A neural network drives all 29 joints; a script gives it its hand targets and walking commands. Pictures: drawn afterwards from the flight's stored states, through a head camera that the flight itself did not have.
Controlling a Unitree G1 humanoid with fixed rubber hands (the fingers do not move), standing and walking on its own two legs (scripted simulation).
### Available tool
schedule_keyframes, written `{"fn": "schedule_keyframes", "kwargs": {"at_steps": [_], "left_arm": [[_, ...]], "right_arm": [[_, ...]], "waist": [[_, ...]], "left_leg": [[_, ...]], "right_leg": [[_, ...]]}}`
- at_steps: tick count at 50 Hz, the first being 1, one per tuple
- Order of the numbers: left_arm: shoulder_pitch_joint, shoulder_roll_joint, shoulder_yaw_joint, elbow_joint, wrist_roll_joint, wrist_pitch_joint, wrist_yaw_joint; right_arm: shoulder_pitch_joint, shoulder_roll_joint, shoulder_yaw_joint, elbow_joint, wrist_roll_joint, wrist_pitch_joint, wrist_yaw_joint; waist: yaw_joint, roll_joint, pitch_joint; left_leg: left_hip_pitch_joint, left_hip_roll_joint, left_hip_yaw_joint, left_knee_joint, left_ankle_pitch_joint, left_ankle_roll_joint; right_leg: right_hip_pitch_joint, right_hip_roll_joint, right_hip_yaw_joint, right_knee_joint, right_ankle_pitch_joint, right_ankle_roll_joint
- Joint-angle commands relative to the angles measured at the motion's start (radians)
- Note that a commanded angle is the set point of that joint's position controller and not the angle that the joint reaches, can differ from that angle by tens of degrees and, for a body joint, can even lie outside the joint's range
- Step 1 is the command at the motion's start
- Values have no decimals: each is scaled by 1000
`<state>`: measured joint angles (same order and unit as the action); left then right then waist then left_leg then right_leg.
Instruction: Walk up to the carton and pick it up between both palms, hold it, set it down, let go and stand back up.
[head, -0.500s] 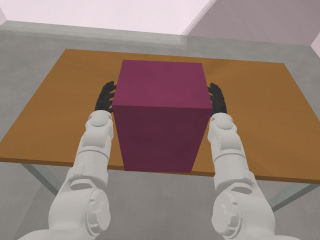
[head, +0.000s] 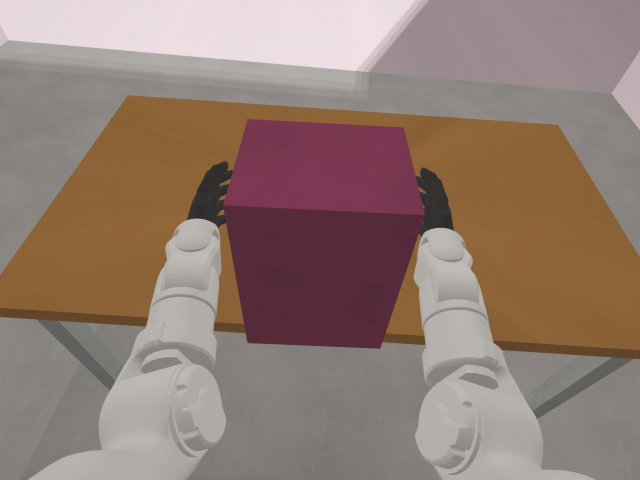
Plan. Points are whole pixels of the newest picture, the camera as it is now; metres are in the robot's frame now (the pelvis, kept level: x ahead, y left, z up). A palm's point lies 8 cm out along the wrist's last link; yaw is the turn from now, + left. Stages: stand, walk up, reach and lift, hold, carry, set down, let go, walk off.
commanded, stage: set down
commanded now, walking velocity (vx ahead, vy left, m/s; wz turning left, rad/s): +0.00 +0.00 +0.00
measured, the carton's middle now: (319, 243) +0.42 +0.02 +0.05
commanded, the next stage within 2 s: none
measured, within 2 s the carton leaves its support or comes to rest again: rests again in 1.26 s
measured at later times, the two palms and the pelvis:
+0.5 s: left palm (210, 212) +0.43 +0.17 +0.09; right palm (431, 220) +0.43 -0.13 +0.10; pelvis +0.03 +0.01 +0.00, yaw +0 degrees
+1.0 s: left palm (210, 223) +0.42 +0.17 +0.07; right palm (431, 235) +0.43 -0.13 +0.07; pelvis +0.01 +0.00 +0.00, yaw +0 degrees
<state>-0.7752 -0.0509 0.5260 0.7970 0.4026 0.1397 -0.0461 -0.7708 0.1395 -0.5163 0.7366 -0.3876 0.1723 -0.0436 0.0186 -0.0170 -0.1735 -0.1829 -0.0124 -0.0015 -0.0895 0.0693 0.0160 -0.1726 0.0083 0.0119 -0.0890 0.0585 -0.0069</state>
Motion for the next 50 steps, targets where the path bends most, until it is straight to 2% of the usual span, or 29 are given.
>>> {"fn": "schedule_keyframes", "kwargs": {"at_steps": [1,3,4,6,10,15,16,21,22,23,25,30,32,35,39,40,41,42,44,46,50], "left_arm": [[-554,-369,-223,-73,-8,-68,-117],[-537,-367,-228,-71,-8,-70,-115],[-519,-372,-225,-67,-7,-71,-114],[-508,-366,-231,-66,-13,-74,-112],[-474,-378,-251,-69,-19,-72,-101],[-423,-400,-275,-103,-18,-73,-86],[-406,-408,-275,-102,-15,-72,-84],[-341,-427,-285,-87,-22,-69,-77],[-335,-423,-281,-84,-19,-70,-77],[-326,-418,-287,-80,-20,-70,-75],[-330,-414,-275,-78,-21,-71,-77],[-314,-388,-260,-52,-21,-70,-79],[-309,-365,-243,-51,-20,-70,-79],[-333,-330,-220,-46,-17,-73,-84],[-336,-276,-189,-29,-23,-73,-78],[-338,-245,-180,-33,-27,-71,-75],[-341,-209,-172,-29,-31,-72,-69],[-342,-158,-162,-42,-38,-73,-59],[-354,-13,-144,-42,-65,-78,-21],[-392,142,-170,-22,-147,-81,32],[-521,238,-252,2,-308,-65,117]], "right_arm": [[-532,395,280,-33,21,-55,148],[-504,385,267,-14,6,-56,149],[-495,378,270,-19,0,-59,150],[-464,378,269,-7,1,-60,152],[-422,373,262,2,-4,-65,153],[-360,368,271,16,4,-69,160],[-348,369,271,15,5,-74,163],[-327,366,294,-14,10,-84,165],[-328,362,298,-17,5,-87,165],[-313,355,294,-12,7,-88,163],[-311,350,283,-1,-5,-87,160],[-295,325,260,17,-19,-80,153],[-299,311,248,11,-15,-77,148],[-304,285,229,26,-27,-74,149],[-317,240,214,17,-18,-73,139],[-311,216,210,9,-13,-71,133],[-318,187,209,11,0,-71,126],[-313,140,198,19,7,-70,113],[-325,6,175,18,32,-74,73],[-360,-137,208,14,109,-77,17],[-512,-220,300,8,288,-67,-74]], "waist": [[23,25,-398],[14,31,-391],[19,14,-384],[7,6,-388],[-6,31,-396],[-2,54,-383],[9,64,-394],[15,36,-371],[15,26,-380],[7,39,-364],[4,18,-347],[-10,28,-315],[-4,30,-299],[-7,21,-300],[2,23,-276],[-5,12,-290],[5,30,-300],[1,30,-313],[2,12,-326],[5,11,-347],[15,0,-462]], "left_leg": [[142,-24,46,2,51,19],[146,-24,45,3,78,11],[154,-21,39,5,106,7],[163,-22,36,3,136,4],[210,-24,30,18,233,-11],[252,-24,28,46,379,-31],[262,-25,30,52,400,-35],[281,-27,14,66,460,-37],[273,-27,14,63,459,-37],[275,-29,12,60,448,-37],[265,-31,14,52,416,-33],[235,-34,18,38,353,-30],[223,-34,21,34,331,-29],[194,-33,26,16,227,-25],[167,-33,33,7,178,-17],[175,-31,32,15,165,-15],[166,-37,39,17,149,-13],[161,-33,41,24,145,-14],[146,-34,46,51,146,-20],[122,-29,48,86,106,-21],[116,-26,47,185,144,-14]], "right_leg": [[196,15,-47,26,58,-5],[195,13,-42,20,74,-7],[190,17,-47,19,88,-4],[203,18,-42,21,121,-6],[188,23,-46,15,170,-7],[192,29,-35,16,262,-10],[193,29,-32,15,271,-12],[203,34,-20,23,327,-9],[215,35,-21,28,333,-4],[208,37,-21,25,332,-3],[209,36,-25,29,318,5],[221,34,-24,32,304,5],[222,31,-21,36,298,6],[226,32,-28,26,212,6],[212,28,-31,31,179,13],[210,28,-32,37,173,13],[215,27,-31,42,169,18],[226,27,-31,52,166,21],[216,31,-41,79,169,27],[208,27,-44,117,139,31],[188,26,-34,211,147,39]]}}
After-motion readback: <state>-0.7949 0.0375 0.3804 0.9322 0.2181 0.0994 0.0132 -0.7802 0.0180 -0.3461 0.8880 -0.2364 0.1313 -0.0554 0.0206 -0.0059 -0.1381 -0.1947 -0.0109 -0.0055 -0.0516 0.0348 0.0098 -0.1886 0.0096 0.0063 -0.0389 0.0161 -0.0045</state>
